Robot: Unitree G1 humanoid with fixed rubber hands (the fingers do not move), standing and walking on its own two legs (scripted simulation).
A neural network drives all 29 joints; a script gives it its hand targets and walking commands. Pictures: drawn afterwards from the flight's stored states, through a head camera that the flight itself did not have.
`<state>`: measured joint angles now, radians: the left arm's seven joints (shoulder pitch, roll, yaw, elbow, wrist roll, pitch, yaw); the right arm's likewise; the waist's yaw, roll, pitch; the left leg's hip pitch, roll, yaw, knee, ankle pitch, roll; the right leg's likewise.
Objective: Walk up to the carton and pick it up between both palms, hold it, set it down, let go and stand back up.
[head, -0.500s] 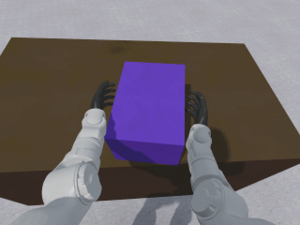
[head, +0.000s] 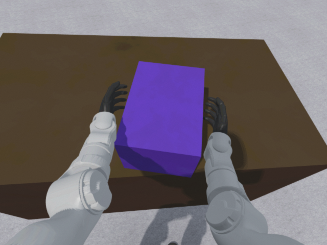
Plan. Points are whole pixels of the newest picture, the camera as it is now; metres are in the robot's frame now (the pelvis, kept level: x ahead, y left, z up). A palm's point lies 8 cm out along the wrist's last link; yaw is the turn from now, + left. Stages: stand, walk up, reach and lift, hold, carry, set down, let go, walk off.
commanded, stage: set down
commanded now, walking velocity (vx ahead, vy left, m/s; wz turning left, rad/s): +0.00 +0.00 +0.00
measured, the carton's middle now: (164, 118) +0.46 -0.05 -0.04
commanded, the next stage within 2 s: none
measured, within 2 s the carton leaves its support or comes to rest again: rests again in 0.60 s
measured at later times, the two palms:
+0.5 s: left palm (109, 111) +0.44 +0.10 +0.03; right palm (219, 130) +0.37 -0.18 +0.03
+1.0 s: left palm (112, 111) +0.44 +0.10 +0.03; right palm (220, 133) +0.37 -0.19 +0.01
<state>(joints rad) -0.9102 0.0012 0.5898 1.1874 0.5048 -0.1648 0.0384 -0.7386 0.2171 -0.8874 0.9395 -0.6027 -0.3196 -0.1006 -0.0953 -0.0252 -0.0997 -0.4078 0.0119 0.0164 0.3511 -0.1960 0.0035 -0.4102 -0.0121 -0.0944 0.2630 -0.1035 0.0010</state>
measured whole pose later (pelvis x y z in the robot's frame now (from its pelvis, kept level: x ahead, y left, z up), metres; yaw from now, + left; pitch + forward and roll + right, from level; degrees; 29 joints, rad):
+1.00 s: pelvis +0.00 +0.00 +0.00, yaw +0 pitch +16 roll -1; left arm -0.93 -0.03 0.67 1.16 0.58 -0.21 -0.01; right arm -0.73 0.23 -0.92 0.90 -0.65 -0.33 -0.09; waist -0.09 -0.02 -0.10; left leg -0.46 0.01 0.01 0.37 -0.20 0.00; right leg -0.48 -0.02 -0.10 0.31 -0.12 0.00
